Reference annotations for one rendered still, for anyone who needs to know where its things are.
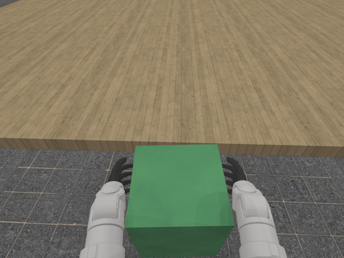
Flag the right robot hand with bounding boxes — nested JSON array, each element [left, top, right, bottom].
[[222, 157, 247, 195]]

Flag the right robot forearm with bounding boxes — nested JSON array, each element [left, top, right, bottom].
[[232, 180, 287, 258]]

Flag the left robot hand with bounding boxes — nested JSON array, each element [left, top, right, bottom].
[[108, 157, 133, 194]]

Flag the left robot forearm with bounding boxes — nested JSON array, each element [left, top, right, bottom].
[[80, 181, 126, 258]]

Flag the carton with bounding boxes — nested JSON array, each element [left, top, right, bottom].
[[125, 144, 235, 258]]

